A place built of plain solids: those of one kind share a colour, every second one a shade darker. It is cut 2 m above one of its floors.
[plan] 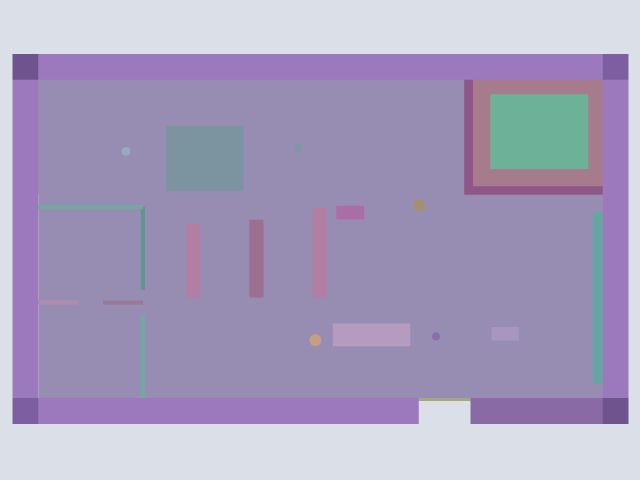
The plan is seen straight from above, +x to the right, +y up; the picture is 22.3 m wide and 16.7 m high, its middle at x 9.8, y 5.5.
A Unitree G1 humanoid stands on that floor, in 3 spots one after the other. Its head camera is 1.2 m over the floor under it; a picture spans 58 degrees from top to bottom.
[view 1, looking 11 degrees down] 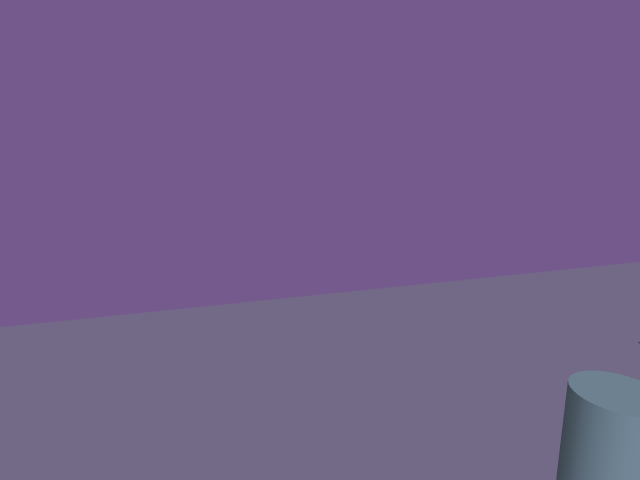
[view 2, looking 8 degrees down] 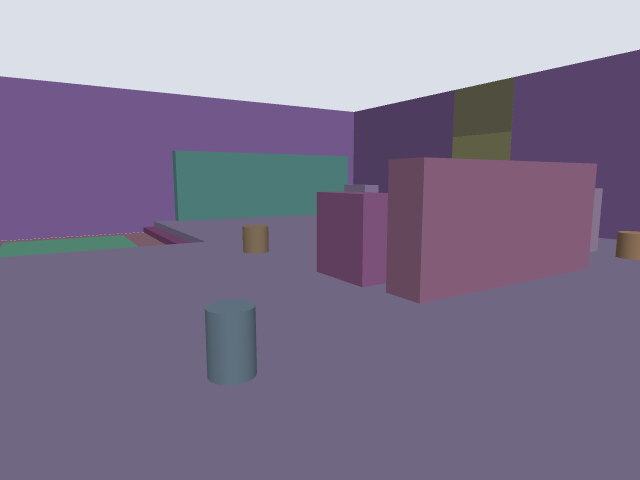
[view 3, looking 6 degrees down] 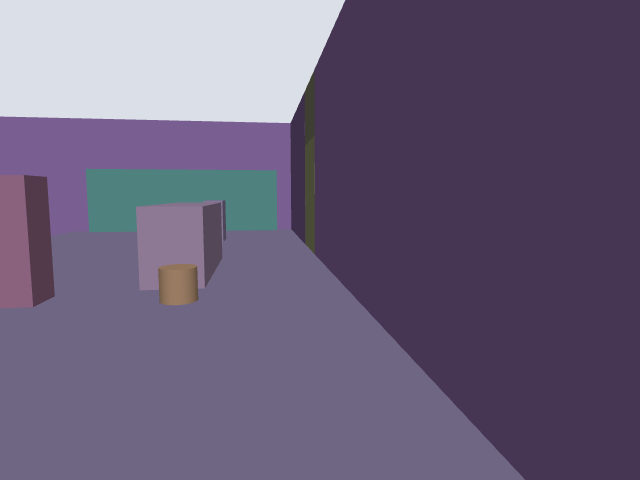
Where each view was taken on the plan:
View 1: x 1.65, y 7.60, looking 72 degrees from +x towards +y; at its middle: wall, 3.72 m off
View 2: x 6.60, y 9.60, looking -32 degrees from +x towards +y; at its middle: zclutw_trolley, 5.55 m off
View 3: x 4.64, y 1.10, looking -8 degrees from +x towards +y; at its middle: wall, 7.96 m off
